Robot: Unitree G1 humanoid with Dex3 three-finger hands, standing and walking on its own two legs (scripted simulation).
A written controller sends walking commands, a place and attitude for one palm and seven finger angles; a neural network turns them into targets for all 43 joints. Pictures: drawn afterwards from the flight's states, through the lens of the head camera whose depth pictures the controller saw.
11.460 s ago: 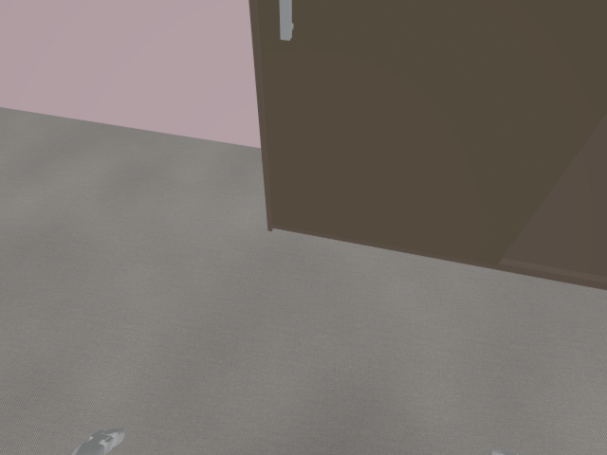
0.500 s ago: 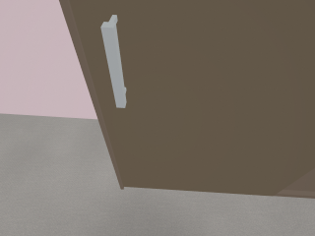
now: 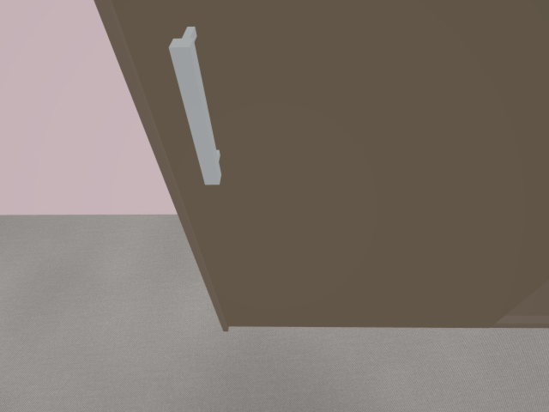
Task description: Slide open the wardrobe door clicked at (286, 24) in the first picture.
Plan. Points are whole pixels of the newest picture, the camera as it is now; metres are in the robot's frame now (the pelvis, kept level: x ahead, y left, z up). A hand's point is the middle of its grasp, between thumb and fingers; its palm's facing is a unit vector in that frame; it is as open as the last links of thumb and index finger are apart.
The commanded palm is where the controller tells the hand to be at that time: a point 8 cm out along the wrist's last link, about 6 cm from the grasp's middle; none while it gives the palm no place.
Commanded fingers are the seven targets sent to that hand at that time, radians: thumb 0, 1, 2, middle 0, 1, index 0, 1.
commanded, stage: look again from close up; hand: left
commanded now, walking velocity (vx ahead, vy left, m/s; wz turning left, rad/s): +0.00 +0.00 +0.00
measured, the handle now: (202, 114) +0.48 +0.13 +0.20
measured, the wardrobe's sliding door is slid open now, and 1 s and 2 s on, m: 0.00 0.00 0.00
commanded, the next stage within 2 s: raise the hand with hooked fingers in 0.20 s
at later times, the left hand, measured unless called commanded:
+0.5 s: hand (153, 363) +0.19 +0.18 +0.00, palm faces +0.27 -0.95 -0.17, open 7.5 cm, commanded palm +0.11 +0.22 -0.03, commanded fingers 0.00 0.64 0.79 -0.22 -0.47 -0.22 -0.47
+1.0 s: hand (131, 364) +0.17 +0.18 +0.06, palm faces -0.03 -0.99 -0.12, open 10.3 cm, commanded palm +0.13 +0.26 +0.06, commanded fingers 0.00 0.06 0.54 -0.26 -0.84 -0.26 -0.84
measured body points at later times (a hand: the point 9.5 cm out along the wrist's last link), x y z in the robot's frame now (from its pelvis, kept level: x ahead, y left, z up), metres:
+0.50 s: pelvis -0.01 -0.02 -0.01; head -0.01 -0.03 +0.44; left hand +0.17 +0.23 +0.01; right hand +0.11 -0.27 -0.12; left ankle -0.02 +0.09 -0.74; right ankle -0.01 -0.13 -0.74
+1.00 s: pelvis -0.04 -0.03 -0.04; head -0.01 -0.03 +0.41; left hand +0.16 +0.24 +0.06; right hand +0.17 -0.22 -0.11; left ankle -0.02 +0.09 -0.74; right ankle -0.01 -0.13 -0.74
